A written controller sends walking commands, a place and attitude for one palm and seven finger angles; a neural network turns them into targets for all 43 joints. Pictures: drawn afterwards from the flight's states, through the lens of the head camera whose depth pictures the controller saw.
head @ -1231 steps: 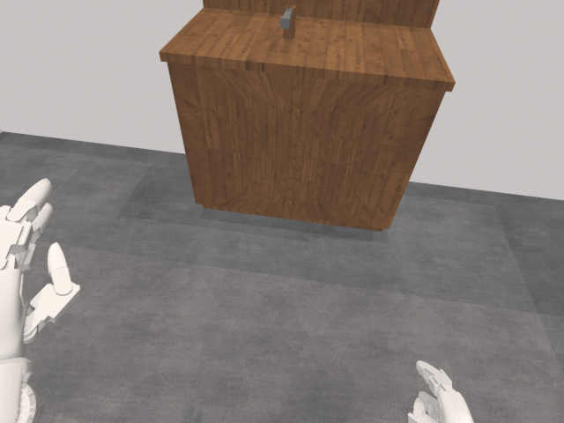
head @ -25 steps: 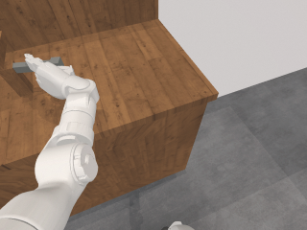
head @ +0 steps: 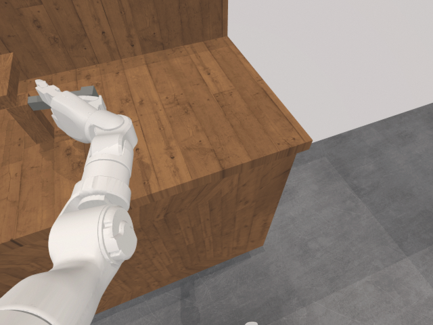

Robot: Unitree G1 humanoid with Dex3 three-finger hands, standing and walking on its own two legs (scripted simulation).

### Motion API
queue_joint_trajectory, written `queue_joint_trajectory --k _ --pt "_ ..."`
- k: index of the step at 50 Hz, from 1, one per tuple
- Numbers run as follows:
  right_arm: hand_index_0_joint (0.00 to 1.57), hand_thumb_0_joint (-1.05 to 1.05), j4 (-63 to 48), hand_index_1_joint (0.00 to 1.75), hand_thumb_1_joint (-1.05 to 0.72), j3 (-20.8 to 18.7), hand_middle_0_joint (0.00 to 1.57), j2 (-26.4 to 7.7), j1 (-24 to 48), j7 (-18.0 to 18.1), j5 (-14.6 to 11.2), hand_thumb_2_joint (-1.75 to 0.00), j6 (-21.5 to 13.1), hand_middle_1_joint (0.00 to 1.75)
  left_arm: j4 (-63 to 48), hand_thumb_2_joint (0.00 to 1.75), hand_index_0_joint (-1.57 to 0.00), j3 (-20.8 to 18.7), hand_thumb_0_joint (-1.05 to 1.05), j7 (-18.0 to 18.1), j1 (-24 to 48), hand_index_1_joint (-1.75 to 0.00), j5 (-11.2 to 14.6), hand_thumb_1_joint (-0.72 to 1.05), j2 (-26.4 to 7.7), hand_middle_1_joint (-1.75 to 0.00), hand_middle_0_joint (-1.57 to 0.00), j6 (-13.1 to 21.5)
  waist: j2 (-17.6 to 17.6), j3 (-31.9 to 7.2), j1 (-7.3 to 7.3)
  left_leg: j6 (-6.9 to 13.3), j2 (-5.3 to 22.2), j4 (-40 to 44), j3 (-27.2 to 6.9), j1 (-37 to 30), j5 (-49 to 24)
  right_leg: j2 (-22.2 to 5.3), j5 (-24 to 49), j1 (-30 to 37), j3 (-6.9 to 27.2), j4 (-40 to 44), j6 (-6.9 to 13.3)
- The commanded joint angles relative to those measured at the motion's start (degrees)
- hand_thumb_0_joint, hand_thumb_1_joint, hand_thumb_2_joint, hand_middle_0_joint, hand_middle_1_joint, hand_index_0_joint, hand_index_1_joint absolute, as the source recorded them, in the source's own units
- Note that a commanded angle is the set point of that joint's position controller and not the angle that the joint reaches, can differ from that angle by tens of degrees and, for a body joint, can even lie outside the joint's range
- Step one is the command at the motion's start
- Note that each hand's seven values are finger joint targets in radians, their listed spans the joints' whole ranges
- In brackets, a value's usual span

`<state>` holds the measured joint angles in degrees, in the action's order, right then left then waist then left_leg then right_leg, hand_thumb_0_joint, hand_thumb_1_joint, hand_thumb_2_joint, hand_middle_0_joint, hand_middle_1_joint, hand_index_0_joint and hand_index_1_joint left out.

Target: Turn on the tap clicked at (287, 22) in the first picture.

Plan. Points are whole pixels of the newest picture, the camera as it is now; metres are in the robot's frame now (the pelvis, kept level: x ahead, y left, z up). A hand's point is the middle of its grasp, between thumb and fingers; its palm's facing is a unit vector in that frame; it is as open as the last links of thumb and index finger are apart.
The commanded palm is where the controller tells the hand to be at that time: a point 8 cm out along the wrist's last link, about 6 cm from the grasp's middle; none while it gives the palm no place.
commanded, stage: lift the hand up off the lever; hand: left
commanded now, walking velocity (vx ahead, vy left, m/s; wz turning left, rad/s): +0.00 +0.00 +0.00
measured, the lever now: (89, 96) +0.53 +0.23 +0.14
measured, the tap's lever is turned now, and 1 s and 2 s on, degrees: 79 78 78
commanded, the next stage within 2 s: draw the hand back beside the body in 1.88 s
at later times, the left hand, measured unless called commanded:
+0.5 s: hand (98, 103) +0.48 +0.19 +0.16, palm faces +0.81 -0.58 -0.09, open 7.8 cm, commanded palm +0.42 +0.21 +0.18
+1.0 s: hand (95, 95) +0.47 +0.18 +0.19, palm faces +0.82 -0.56 -0.12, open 7.8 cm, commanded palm +0.42 +0.21 +0.20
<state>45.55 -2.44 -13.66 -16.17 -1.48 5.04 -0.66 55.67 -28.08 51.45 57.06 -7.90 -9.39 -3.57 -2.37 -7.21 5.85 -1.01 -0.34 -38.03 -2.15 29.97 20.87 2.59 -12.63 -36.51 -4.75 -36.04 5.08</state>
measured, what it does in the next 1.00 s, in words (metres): stands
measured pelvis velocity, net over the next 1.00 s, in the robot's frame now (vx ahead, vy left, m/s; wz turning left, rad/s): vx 0.01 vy -0.01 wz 0.01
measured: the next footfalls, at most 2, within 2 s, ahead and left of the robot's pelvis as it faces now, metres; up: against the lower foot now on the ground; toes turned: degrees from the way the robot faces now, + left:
none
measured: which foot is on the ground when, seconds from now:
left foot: down 0.00-1.00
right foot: down 0.00-1.00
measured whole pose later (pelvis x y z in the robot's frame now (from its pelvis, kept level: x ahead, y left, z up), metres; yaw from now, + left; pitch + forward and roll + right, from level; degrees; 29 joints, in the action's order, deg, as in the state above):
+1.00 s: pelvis +0.01 -0.01 +0.01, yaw +1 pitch +8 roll +1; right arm 46.7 -1.9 -13.1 -10.2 1.0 3.7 0.1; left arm 41.8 -24.3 52.2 53.2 -6.1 -2.8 -17.3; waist -2.7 -6.4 2.1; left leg -1.5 -0.5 -31.9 -2.9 21.1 18.7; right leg 2.4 -12.0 -28.2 -5.3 -31.9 5.3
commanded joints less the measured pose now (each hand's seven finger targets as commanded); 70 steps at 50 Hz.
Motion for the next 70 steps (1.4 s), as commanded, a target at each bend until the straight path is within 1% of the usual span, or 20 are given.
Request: queue_joint_trajectory --k 1,3,5,22,24,25,29,33,34,38,39,42,44,45,49,52,55,62,65,70 --pt "0.2 0.0 -4.9 0.3 -0.9 -2.5 0.2 -6.5 -1.9 0.1 0.2 -0.9 -1.9 0.3 -16.6 0.9 -0.15 5.4 0.0 0.7 29.8 -0.15 -2.2 0.9 -9.7 -0.15 -0.15 3.7 0.5 -23.6 -0.06 2.5 -1.2 4.0 2.7 -1.2 -13.8 -2.6 11.8 23.9 3.6 3.8 -4.4" --pt "0.2 0.0 -4.9 0.3 -0.9 -2.5 0.2 -6.7 -1.5 0.0 0.3 -0.9 -1.8 0.3 -15.3 0.9 -0.15 4.8 0.0 0.7 28.2 -0.15 -2.2 0.9 -9.9 -0.15 -0.15 2.8 2.5 -21.7 -0.21 2.3 -1.0 4.3 2.6 -0.4 -13.6 -2.6 11.5 23.9 3.3 4.0 -4.3" --pt "0.2 0.0 -5.2 0.3 -0.9 -2.5 0.2 -6.5 -0.8 0.1 0.3 -0.9 -1.8 0.3 -18.2 0.9 -0.15 5.7 0.0 0.9 29.3 -0.15 -2.3 0.9 -9.0 -0.15 -0.15 2.4 0.8 -22.4 -0.58 2.1 -1.1 4.5 2.5 -1.8 -14.8 -2.5 12.1 23.9 3.1 3.7 -4.1" --pt "0.2 0.0 -5.6 0.3 -0.9 -3.0 0.2 -5.3 2.7 0.2 0.6 -0.9 -2.1 0.3 -33.6 0.9 -0.15 9.8 0.0 1.1 25.0 -0.15 -1.5 0.9 -2.3 -0.15 -0.15 -4.3 0.7 -25.5 -3.07 -0.8 -0.3 4.2 2.4 -9.1 -28.5 -2.2 22.0 27.9 1.2 2.1 -3.2" --pt "0.2 0.0 -5.4 0.3 -0.9 -2.9 0.2 -5.4 3.4 0.6 0.6 -0.9 -2.0 0.3 -33.8 0.9 -0.15 9.1 0.0 1.2 24.5 -0.15 -1.6 0.9 -3.1 -0.15 -0.15 -5.3 1.2 -24.8 -3.55 -0.8 -0.5 4.4 2.3 -8.7 -27.8 -2.4 22.2 28.6 1.2 2.2 -3.2" --pt "0.2 0.0 -5.3 0.3 -0.9 -2.6 0.2 -5.1 3.7 0.6 0.5 -0.9 -2.1 0.3 -33.3 0.9 -0.15 10.9 0.0 1.1 24.9 -0.15 -1.7 0.9 -1.2 -0.15 -0.15 -5.9 1.8 -23.5 -3.02 -0.9 -0.5 4.6 2.3 -8.3 -27.3 -2.5 21.8 28.0 1.1 2.3 -3.2" --pt "0.2 0.0 -4.9 0.3 -0.9 -2.4 0.2 -5.4 5.2 1.5 0.3 -0.9 -1.9 0.3 -31.8 0.9 -0.15 8.6 0.0 1.2 25.3 -0.15 -1.7 0.9 -4.0 -0.15 -0.15 -7.8 3.7 -21.6 -3.42 -0.1 -0.8 5.6 2.3 -6.7 -22.9 -3.0 19.2 28.6 1.8 3.5 -3.5" --pt "0.2 0.0 -4.8 0.3 -0.9 -1.9 0.2 -5.1 5.9 1.9 -0.3 -0.9 -1.6 0.3 -27.6 0.9 -0.15 10.2 0.0 0.5 23.8 -0.15 -0.4 0.9 -1.2 -0.15 -0.15 -9.9 5.1 -20.4 -2.91 0.5 -1.2 6.6 2.9 -6.0 -19.6 -3.5 18.0 29.0 2.5 5.1 -4.1" --pt "0.2 0.0 -4.9 0.3 -0.9 -2.0 0.2 -5.4 6.0 2.1 -0.4 -0.9 -1.3 0.3 -26.1 0.9 -0.15 8.5 0.0 0.3 21.5 -0.15 -0.1 0.9 -2.6 -0.15 -0.15 -10.4 5.1 -20.3 -3.86 0.5 -1.3 7.1 2.6 -5.8 -19.5 -3.4 17.5 29.6 2.3 5.1 -4.0" --pt "0.2 0.0 -5.0 0.3 -0.9 -1.5 0.2 -5.3 6.6 2.1 -1.1 -0.9 -1.4 0.3 -23.7 0.9 -0.15 10.5 0.0 0.0 21.9 -0.15 0.8 0.9 0.2 -0.15 -0.15 -11.7 6.7 -16.9 -3.03 1.0 -1.4 8.3 2.7 -5.2 -16.4 -3.8 14.5 28.2 2.8 7.1 -4.5" --pt "0.2 0.0 -4.9 0.3 -0.9 -1.6 0.2 -5.5 6.8 2.3 -1.2 -0.9 -1.3 0.3 -23.6 0.9 -0.15 8.8 0.0 0.1 21.8 -0.15 0.7 0.9 -1.8 -0.15 -0.15 -11.6 6.2 -16.9 -3.66 1.0 -1.4 8.5 2.4 -5.3 -16.3 -3.8 14.1 28.5 2.8 7.2 -4.3" --pt "0.2 0.0 -5.3 0.3 -0.9 -1.4 0.2 -5.2 7.3 2.4 -1.3 -0.9 -1.5 0.3 -26.1 0.9 -0.15 8.8 0.0 0.6 23.7 -0.15 0.9 0.9 -2.0 -0.15 -0.15 -11.0 6.8 -17.9 -3.56 1.3 -1.5 8.7 2.6 -5.3 -15.3 -4.3 14.2 29.3 3.7 8.0 -4.9" --pt "0.2 0.0 -5.2 0.3 -0.9 -1.6 0.2 -5.4 7.8 2.8 -1.3 -0.9 -1.3 0.3 -26.9 0.9 -0.15 5.8 0.0 1.1 23.8 -0.15 0.3 0.9 -6.2 -0.15 -0.15 -10.5 6.8 -18.7 -4.33 1.5 -1.4 8.7 2.4 -4.7 -14.5 -4.6 13.6 30.6 4.3 8.1 -5.1" --pt "0.2 0.0 -5.2 0.3 -0.9 -1.4 0.2 -5.1 8.1 2.7 -1.3 -0.9 -1.3 0.3 -27.4 0.9 -0.15 6.9 0.0 1.2 24.9 -0.15 0.1 0.9 -5.2 -0.15 -0.15 -10.4 5.8 -18.4 -4.09 1.6 -1.5 8.8 2.7 -4.7 -14.3 -4.7 13.3 30.3 4.5 8.3 -5.1" --pt "0.2 0.0 -4.8 0.3 -0.9 -1.4 0.2 -5.4 8.5 3.3 -1.2 -0.9 -1.2 0.3 -27.4 0.9 -0.15 4.8 0.0 1.5 27.5 -0.15 -1.5 0.9 -9.7 -0.15 -0.15 -9.9 6.3 -18.9 -3.9 2.0 -1.4 8.5 2.6 -3.0 -10.9 -5.2 9.0 30.6 6.0 9.5 -5.5" --pt "0.2 0.0 -4.2 0.3 -0.9 -1.3 0.2 -5.2 8.3 3.5 -1.3 -0.9 -1.6 0.3 -25.0 0.9 -0.15 7.1 0.0 0.9 30.4 -0.15 -1.9 0.9 -8.8 -0.15 -0.15 -9.7 5.2 -17.5 -2.59 2.1 -1.3 8.4 2.8 -2.8 -8.7 -5.2 4.0 28.6 6.7 10.6 -5.5" --pt "0.2 0.0 -4.3 0.3 -0.9 -1.6 0.2 -5.6 7.4 3.9 -1.5 -0.9 -1.8 0.3 -24.7 0.9 -0.15 7.1 0.0 -0.1 29.6 -0.15 -1.2 0.9 -9.3 -0.15 -0.15 -9.3 5.3 -19.7 -2.63 2.3 -1.5 8.7 2.8 -3.6 -9.2 -5.0 5.0 29.7 6.6 10.4 -5.4" --pt "0.2 0.0 -4.5 0.3 -0.9 -1.6 0.2 -6.1 6.0 3.6 -2.4 -0.9 -2.3 0.3 -22.5 0.9 -0.15 6.8 0.0 -1.9 24.8 -0.15 2.0 0.9 -8.1 -0.15 -0.15 -10.3 6.0 -18.8 -3.23 2.3 -1.5 10.5 2.8 -4.7 -10.4 -4.8 7.3 31.2 5.8 11.7 -5.5" --pt "0.2 0.0 -4.2 0.3 -0.9 -1.5 0.2 -6.3 5.7 3.5 -2.5 -0.9 -2.5 0.3 -22.5 0.9 -0.15 5.6 0.0 -1.7 25.5 -0.15 2.1 0.9 -9.7 -0.15 -0.15 -10.0 7.2 -17.0 -3.42 2.4 -1.4 11.2 2.5 -4.6 -10.5 -4.7 6.3 30.8 5.5 12.1 -5.5" --pt "0.2 0.0 -4.2 0.3 -0.9 -1.6 0.2 -5.8 6.5 3.1 -2.0 -0.9 -2.9 0.3 -28.1 0.9 -0.15 6.3 0.0 -0.5 28.0 -0.15 0.7 0.9 -9.5 -0.15 -0.15 -9.5 3.4 -18.7 -3.96 2.3 -1.3 11.4 2.8 -7.2 -13.5 -4.1 8.8 31.3 4.6 11.0 -4.6"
